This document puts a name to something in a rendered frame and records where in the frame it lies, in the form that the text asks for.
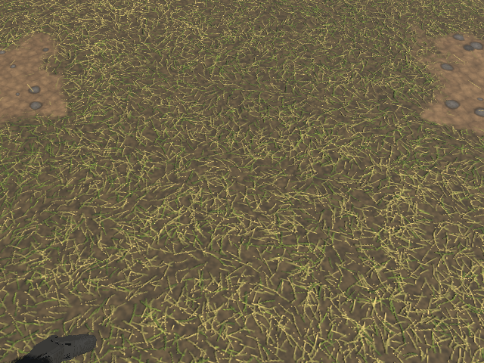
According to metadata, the robot left hand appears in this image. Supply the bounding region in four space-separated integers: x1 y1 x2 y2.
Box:
15 334 97 363

